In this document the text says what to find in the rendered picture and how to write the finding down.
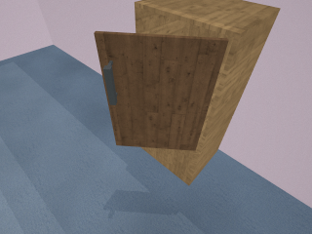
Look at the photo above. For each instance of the cupboard door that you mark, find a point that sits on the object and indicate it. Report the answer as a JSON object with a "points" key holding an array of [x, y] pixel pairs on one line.
{"points": [[164, 85]]}

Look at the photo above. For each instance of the handle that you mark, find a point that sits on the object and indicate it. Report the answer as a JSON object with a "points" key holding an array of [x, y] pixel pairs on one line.
{"points": [[110, 84]]}

